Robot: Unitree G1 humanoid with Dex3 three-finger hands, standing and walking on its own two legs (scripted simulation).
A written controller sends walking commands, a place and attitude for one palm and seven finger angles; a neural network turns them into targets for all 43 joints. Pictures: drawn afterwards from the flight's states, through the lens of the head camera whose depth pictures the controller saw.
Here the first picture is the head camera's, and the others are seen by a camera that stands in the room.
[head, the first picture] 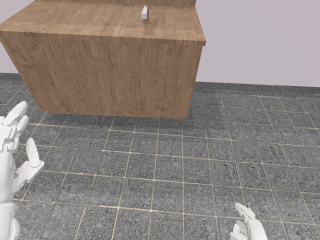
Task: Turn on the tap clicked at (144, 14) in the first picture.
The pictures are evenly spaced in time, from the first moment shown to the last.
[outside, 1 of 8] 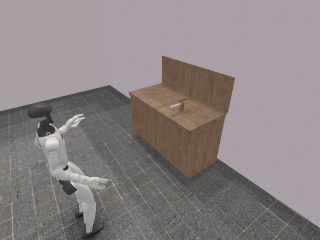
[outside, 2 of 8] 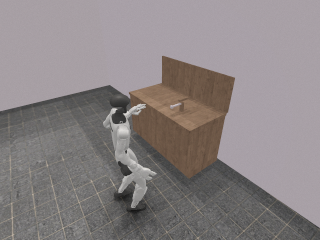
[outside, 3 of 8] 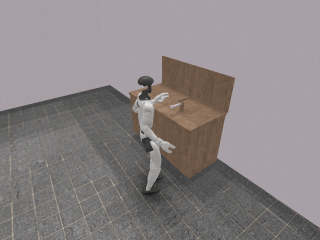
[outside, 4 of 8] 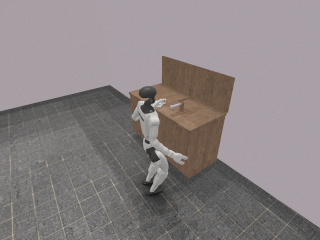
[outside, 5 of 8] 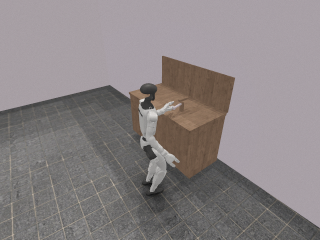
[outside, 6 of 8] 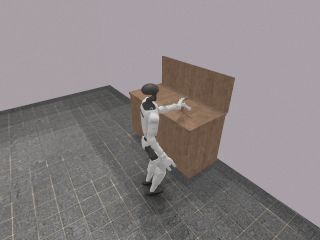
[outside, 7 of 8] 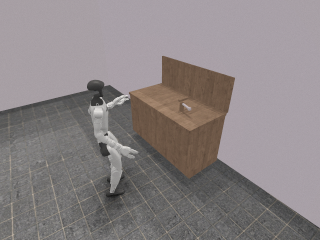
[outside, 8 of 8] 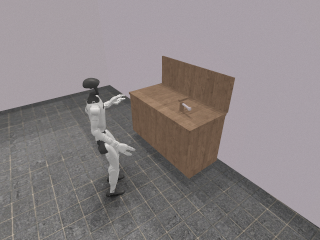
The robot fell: no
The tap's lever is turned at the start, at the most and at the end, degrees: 0 79 79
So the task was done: yes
